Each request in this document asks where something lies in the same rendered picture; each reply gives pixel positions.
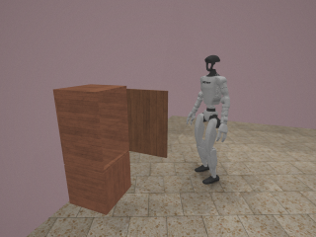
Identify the right robot forearm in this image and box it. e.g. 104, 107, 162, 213
192, 95, 203, 113

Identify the left robot forearm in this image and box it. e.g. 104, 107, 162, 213
220, 97, 230, 124

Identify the cupboard door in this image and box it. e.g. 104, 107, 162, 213
126, 89, 168, 158

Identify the robot left upper arm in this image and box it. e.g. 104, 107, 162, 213
215, 76, 230, 104

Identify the robot left thigh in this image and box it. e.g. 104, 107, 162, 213
204, 116, 221, 156

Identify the robot left foot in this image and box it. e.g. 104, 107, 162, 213
202, 175, 220, 185

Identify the right robot hand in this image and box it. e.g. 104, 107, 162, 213
186, 112, 196, 125

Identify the robot right upper arm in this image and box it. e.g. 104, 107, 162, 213
198, 76, 204, 99

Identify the left robot hand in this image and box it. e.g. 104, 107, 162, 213
216, 123, 228, 142

